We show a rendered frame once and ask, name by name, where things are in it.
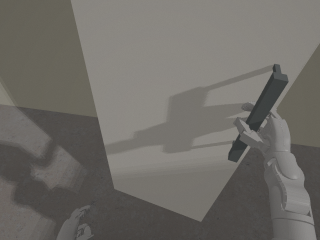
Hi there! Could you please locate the robot right forearm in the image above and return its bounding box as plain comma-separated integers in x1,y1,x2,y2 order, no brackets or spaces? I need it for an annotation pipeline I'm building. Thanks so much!
263,151,317,240

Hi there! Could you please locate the handle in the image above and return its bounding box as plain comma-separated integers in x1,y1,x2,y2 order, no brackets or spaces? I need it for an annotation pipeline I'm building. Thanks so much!
228,64,289,163

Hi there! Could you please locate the left robot hand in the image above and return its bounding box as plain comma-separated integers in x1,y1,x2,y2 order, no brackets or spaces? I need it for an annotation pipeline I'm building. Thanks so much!
56,205,94,240

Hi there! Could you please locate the right robot hand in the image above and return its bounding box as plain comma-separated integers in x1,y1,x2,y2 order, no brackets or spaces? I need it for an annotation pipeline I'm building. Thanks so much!
233,101,291,159

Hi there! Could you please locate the fridge door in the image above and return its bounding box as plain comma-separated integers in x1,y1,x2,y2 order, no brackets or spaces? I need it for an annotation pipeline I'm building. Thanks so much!
71,0,320,222

